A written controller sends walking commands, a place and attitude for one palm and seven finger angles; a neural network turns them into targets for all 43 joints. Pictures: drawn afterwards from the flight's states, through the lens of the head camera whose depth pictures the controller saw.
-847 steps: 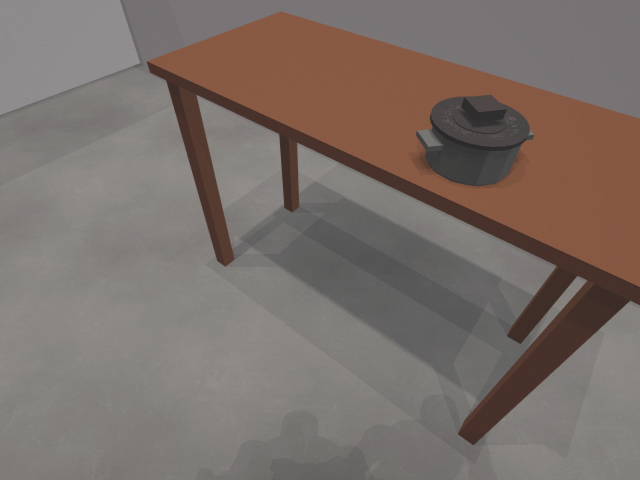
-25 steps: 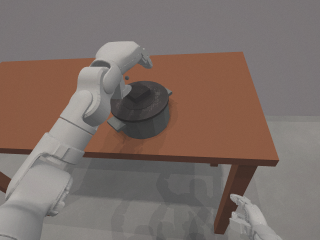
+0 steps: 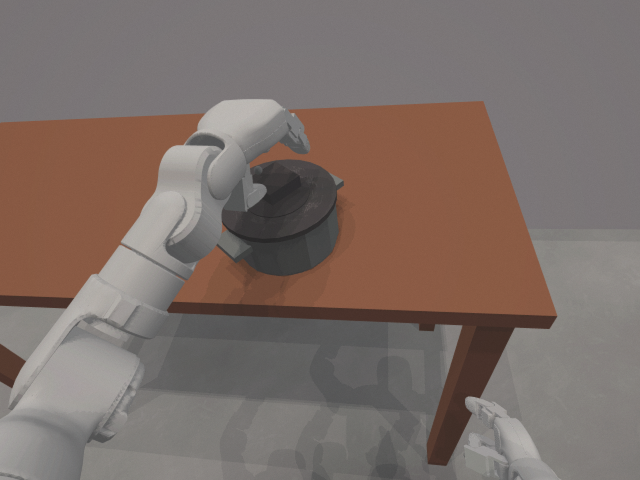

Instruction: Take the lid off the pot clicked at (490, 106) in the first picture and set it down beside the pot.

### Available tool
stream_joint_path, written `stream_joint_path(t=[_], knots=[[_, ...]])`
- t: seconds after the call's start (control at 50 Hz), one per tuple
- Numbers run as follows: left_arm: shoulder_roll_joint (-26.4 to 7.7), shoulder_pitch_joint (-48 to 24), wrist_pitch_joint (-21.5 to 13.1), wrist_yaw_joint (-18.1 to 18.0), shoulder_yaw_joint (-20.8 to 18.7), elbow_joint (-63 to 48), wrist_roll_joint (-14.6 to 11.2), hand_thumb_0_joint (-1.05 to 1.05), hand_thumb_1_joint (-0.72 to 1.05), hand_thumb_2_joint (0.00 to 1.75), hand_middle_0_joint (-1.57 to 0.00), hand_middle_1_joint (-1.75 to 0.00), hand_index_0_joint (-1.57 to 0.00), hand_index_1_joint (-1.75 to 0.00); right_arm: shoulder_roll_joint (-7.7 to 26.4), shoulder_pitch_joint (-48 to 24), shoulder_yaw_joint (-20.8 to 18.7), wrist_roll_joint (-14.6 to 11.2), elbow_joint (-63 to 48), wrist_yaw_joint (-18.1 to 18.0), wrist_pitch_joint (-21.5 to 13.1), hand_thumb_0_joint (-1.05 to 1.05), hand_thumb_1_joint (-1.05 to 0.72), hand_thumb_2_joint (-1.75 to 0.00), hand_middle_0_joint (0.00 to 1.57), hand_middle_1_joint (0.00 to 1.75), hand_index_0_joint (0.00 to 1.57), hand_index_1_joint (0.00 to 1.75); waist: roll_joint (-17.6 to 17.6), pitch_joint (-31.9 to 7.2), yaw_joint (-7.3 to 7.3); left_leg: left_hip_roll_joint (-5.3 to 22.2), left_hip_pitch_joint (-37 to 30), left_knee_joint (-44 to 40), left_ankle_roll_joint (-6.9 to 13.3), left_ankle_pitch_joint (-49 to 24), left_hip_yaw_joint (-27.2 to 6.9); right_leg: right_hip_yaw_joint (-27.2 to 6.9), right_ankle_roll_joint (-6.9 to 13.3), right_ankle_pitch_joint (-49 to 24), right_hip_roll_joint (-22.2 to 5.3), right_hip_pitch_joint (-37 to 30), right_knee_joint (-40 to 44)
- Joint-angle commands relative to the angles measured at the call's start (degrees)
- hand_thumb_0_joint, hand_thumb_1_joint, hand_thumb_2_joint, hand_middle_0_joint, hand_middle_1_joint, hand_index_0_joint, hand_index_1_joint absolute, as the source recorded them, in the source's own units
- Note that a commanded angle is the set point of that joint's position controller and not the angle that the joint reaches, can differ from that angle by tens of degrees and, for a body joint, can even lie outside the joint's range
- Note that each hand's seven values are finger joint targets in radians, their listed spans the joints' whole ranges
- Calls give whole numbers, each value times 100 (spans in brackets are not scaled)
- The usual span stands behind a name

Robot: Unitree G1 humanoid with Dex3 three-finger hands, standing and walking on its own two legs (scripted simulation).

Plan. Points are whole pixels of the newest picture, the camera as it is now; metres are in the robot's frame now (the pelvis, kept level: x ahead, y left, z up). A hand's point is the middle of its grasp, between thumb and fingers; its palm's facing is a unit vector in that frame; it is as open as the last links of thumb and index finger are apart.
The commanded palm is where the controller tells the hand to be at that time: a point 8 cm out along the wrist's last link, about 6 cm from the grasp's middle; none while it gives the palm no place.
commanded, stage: lower the open fingers around the knob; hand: left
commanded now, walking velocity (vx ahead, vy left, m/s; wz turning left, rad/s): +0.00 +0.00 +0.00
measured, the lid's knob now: (273, 182) +0.45 +0.08 +0.16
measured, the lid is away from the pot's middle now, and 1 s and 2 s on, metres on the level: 0.00 0.00 0.00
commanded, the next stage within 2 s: close the fingers and squeeze the knob in 0.76 s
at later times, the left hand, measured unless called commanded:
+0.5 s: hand (263, 190) +0.42 +0.08 +0.17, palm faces -0.16 -0.03 -0.99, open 9.9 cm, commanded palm +0.39 +0.10 +0.24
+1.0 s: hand (264, 190) +0.42 +0.08 +0.17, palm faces -0.17 -0.04 -0.99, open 9.8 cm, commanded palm +0.39 +0.10 +0.24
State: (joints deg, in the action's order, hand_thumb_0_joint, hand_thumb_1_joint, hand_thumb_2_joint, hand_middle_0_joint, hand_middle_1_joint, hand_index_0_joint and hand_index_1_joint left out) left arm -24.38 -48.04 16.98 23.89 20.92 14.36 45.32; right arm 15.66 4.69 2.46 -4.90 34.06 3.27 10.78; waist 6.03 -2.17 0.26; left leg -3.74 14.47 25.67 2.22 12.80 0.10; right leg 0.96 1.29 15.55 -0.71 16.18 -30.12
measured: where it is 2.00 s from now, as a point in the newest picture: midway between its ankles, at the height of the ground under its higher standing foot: outside the picture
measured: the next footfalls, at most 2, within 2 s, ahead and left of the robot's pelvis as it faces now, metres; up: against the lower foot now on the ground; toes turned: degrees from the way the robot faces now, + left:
none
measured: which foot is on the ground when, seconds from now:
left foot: down 0.00-1.00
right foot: down 0.00-1.00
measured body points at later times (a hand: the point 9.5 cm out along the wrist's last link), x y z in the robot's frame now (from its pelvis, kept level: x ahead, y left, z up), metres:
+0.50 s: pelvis +0.00 +0.00 +0.00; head +0.01 -0.05 +0.45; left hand +0.42 +0.08 +0.23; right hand +0.19 -0.23 -0.11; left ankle +0.01 +0.10 -0.74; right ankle +0.00 -0.10 -0.74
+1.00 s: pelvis +0.01 +0.00 +0.00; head +0.01 -0.05 +0.45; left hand +0.42 +0.08 +0.23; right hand +0.20 -0.22 -0.11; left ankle +0.01 +0.10 -0.74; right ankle +0.00 -0.10 -0.74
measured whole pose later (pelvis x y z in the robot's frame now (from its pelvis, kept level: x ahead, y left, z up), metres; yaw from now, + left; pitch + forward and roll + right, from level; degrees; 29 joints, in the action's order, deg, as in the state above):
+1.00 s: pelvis +0.01 +0.00 +0.00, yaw +0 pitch +2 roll +1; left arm -21.9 -45.3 17.1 21.1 22.1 18.2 46.0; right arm 15.0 4.6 2.1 -4.7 34.6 3.4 11.0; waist 6.1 -2.2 0.6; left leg -3.5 14.3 25.4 2.2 13.3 -0.3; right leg 1.4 1.4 15.8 -0.5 15.6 -29.2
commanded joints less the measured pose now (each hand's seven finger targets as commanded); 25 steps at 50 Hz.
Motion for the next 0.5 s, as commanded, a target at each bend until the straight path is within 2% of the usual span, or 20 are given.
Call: stream_joint_path(t=[0.0,0.04,0.06,0.08,0.12,0.14,0.16,0.18,0.22,0.24,0.28,0.3,0.32,0.34,0.36,0.4,0.42,0.44,0.46,0.48], knots=[[-876,-2805,8,-237,-730,-853,144,0,-36,165,-87,-8,-87,-8,420,-981,-179,-47,-1003,24,-237,0,-90,-90,20,30,20,30,-1038,-1805,-26,98,-516,-220,93,-1142,9,32,69,-1567,-21,-790,308],[-1037,-2748,-76,-314,-925,-1219,15,0,-36,165,-87,-8,-87,-8,486,-972,-254,-33,-1047,29,-255,0,-90,-90,20,30,20,30,-820,-2141,-41,80,-730,-120,124,-1378,-43,-6,113,-1732,-25,-935,268],[-1064,-2793,-28,-317,-873,-960,188,0,-36,165,-87,-8,-87,-8,398,-957,-190,-8,-1017,31,-268,0,-90,-90,20,30,20,30,-875,-2125,-66,79,-666,-167,109,-1377,-28,-14,98,-1737,6,-957,243],[-999,-2734,13,-331,-856,-603,185,0,-36,165,-87,-8,-87,-8,424,-916,-190,-27,-942,13,-235,0,-90,-90,20,30,20,30,-994,-1836,-18,108,-537,-189,93,-1227,3,21,89,-1622,11,-813,287],[-1005,-2791,16,-362,-862,-425,178,0,-36,165,-87,-8,-87,-8,437,-855,-176,-34,-912,-16,-244,0,-90,-90,20,30,20,30,-1056,-1727,-23,95,-424,-242,93,-1008,-1,19,71,-1434,3,-781,336],[-1157,-2734,-55,-416,-1054,-640,65,0,-36,165,-87,-8,-87,-8,528,-839,-235,-15,-925,-27,-233,0,-90,-90,20,30,20,30,-880,-1871,-33,92,-504,-207,107,-1054,-14,-3,99,-1496,-22,-864,340],[-1254,-2752,-49,-427,-1078,-539,216,0,-36,165,-87,-8,-87,-8,427,-868,-178,0,-955,-41,-264,0,-90,-90,20,30,20,30,-976,-2035,-88,74,-484,-230,105,-1065,14,-53,75,-1509,-9,-1005,304],[-1066,-2771,-42,-423,-917,-502,210,0,-36,165,-87,-8,-87,-8,426,-888,-178,-8,-946,-48,-259,0,-90,-90,20,30,20,30,-951,-1930,-41,90,-472,-224,102,-1140,28,-31,80,-1608,-16,-955,306],[-694,-2687,-25,-411,-621,-579,198,0,-36,165,-87,-8,-87,-8,397,-879,-208,-27,-964,3,-267,0,-90,-90,20,30,20,30,-832,-2020,-14,89,-603,-177,91,-1342,-6,10,96,-1761,0,-892,260],[-701,-2315,-48,-436,-740,-450,78,0,-36,165,-87,-8,-87,-8,484,-803,-259,-37,-968,24,-242,0,-90,-90,20,30,20,30,-871,-1953,4,97,-600,-114,98,-1396,-17,19,114,-1820,0,-867,285],[-917,-2343,-15,-437,-882,-250,198,0,-36,165,-87,-8,-87,-8,460,-811,-198,-30,-939,4,-227,0,-90,-90,20,30,20,30,-1145,-1802,-25,91,-387,-178,95,-1205,26,9,64,-1782,5,-937,316],[-952,-2382,-23,-440,-881,-345,212,0,-36,165,-87,-8,-87,-8,456,-848,-189,-32,-965,-18,-238,0,-90,-90,20,30,20,30,-1058,-1882,-35,76,-404,-179,103,-1190,59,-36,53,-1815,-17,-991,314],[-746,-2422,-7,-432,-675,-301,212,0,-36,165,-87,-8,-87,-8,434,-879,-182,-42,-959,-27,-227,0,-90,-90,20,30,20,30,-1015,-1826,11,76,-411,-178,100,-1172,60,-22,53,-1777,-12,-903,314],[-557,-2444,-32,-444,-563,-439,76,0,-36,165,-87,-8,-87,-8,496,-828,-244,-53,-954,-14,-195,0,-90,-90,20,30,20,30,-973,-1798,90,76,-455,-138,113,-1149,26,8,75,-1741,-19,-811,344],[-697,-2694,-11,-455,-603,-565,214,0,-36,165,-87,-8,-87,-8,426,-841,-212,-40,-954,-5,-209,0,-90,-90,20,30,20,30,-898,-1998,50,83,-564,-185,101,-1182,18,6,71,-1701,12,-867,302],[-762,-2737,25,-478,-651,-474,242,0,-36,165,-87,-8,-87,-8,423,-817,-217,-36,-925,-25,-238,0,-90,-90,20,30,20,30,-897,-2006,48,68,-604,-154,117,-1253,-6,-7,77,-1797,21,-895,299],[-833,-2653,25,-492,-733,-450,239,0,-36,165,-87,-8,-87,-8,429,-804,-223,-37,-906,-27,-248,0,-90,-90,20,30,20,30,-875,-2067,24,62,-624,-128,123,-1371,-10,-20,84,-1926,27,-954,274],[-770,-2518,-12,-508,-746,-640,98,0,-36,165,-87,-8,-87,-8,499,-787,-268,-23,-936,-13,-237,0,-90,-90,20,30,20,30,-827,-2160,45,51,-656,-75,130,-1491,-41,-16,99,-2095,4,-1035,267],[-788,-2482,20,-492,-715,-424,222,0,-36,165,-87,-8,-87,-8,412,-812,-216,-23,-914,-11,-253,0,-90,-90,20,30,20,30,-868,-2115,25,51,-597,-114,112,-1437,-6,-23,74,-2044,21,-1027,259],[-777,-2392,34,-491,-740,-279,206,0,-36,165,-87,-8,-87,-8,432,-776,-217,-30,-875,-25,-241,0,-90,-90,20,30,20,30,-1065,-1966,38,62,-525,-121,118,-1393,-2,-8,61,-2064,28,-1000,289]])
